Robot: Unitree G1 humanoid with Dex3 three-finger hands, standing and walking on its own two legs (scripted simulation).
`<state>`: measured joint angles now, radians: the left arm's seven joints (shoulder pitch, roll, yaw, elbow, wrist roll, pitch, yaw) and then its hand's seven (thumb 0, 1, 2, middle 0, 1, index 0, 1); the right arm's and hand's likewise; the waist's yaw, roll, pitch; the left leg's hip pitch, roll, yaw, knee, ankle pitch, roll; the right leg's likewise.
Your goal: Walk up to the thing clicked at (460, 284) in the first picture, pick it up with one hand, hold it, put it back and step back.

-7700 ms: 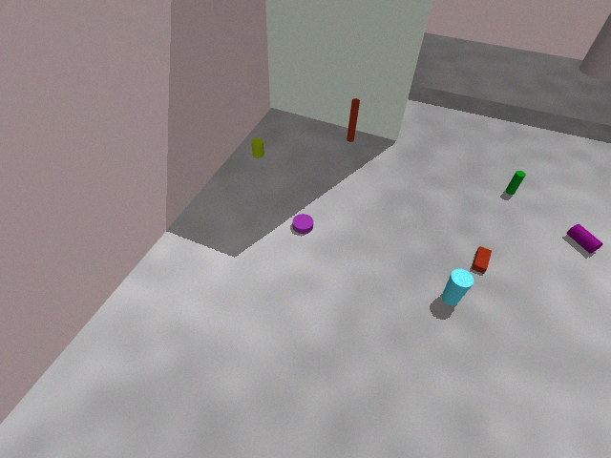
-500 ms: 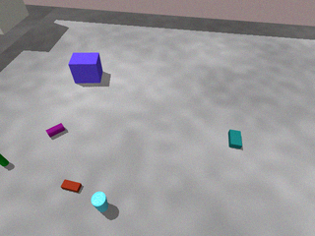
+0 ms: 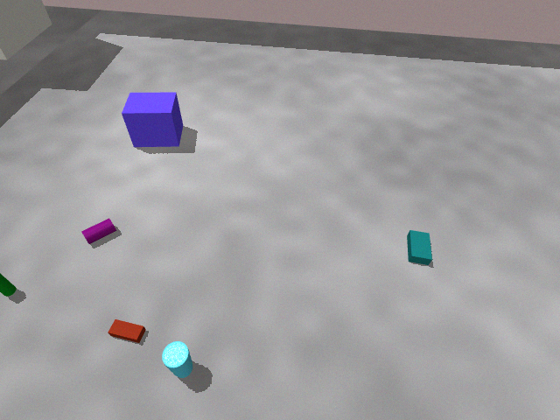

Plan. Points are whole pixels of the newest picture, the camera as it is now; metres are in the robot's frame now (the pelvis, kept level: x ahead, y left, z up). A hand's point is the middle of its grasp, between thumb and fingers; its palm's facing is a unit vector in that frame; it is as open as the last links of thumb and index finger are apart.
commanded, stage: stand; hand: left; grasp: from above
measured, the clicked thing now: (179, 361) +0.43 +0.30 -0.71
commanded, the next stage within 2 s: rise first in 0.68 s
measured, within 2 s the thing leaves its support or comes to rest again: neither
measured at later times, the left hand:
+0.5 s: hand out of the picture +0.07 +0.25 -0.16, palm faces -0.04 -0.94 -0.35, open 7.4 cm
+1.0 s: hand out of the picture +0.13 +0.25 -0.17, palm faces +0.00 -0.94 -0.34, open 8.7 cm
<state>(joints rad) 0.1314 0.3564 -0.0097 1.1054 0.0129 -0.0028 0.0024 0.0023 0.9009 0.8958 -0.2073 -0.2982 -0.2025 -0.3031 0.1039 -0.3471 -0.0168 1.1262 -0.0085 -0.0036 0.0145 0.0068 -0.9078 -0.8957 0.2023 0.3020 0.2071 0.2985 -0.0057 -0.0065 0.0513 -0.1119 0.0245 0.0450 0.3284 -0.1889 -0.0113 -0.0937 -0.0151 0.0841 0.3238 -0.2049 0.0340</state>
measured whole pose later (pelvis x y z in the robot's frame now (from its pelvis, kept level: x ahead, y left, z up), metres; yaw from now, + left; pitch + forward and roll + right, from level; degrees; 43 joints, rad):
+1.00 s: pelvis -0.02 +0.00 -0.02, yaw +3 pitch +6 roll -1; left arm -0.04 0.34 0.13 1.02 0.11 -0.01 -0.04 0.00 0.54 0.94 -0.16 -0.65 -0.16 -0.65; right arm 0.22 -0.27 -0.03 0.81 0.02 -0.05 -0.01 0.01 -0.94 -0.91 0.20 0.30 0.21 0.30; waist -0.02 -0.01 0.02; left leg -0.43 0.03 -0.01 0.59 -0.27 -0.02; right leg -0.38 -0.01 0.04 0.57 -0.29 0.03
